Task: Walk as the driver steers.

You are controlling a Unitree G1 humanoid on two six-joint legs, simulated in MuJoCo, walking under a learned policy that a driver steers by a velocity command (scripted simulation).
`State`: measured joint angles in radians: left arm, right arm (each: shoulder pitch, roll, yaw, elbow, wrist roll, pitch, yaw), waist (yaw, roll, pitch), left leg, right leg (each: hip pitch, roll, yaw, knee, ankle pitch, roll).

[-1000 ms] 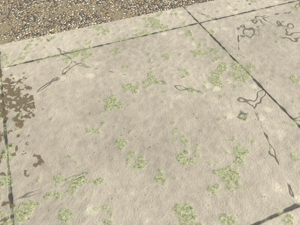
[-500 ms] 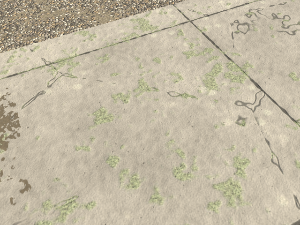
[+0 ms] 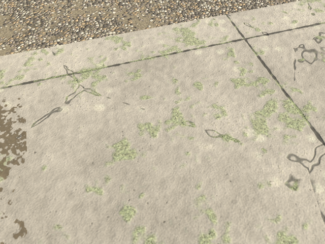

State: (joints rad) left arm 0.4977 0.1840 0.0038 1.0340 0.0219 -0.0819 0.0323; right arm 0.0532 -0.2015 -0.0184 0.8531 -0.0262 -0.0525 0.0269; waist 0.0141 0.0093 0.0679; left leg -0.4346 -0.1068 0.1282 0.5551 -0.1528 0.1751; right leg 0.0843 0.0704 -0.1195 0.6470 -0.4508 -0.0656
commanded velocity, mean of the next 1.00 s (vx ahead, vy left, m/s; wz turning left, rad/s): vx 0.28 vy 0.00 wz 0.51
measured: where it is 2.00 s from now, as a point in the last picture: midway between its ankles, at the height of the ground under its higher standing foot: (146, 233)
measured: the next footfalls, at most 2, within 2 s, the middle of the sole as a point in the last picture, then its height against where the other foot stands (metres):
right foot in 0.52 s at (187, 235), level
left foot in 1.00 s outside the picture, level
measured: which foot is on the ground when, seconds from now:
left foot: down 0.00-0.54, up 0.56-0.98, down 1.00-1.00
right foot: up 0.00-0.50, down 0.52-1.00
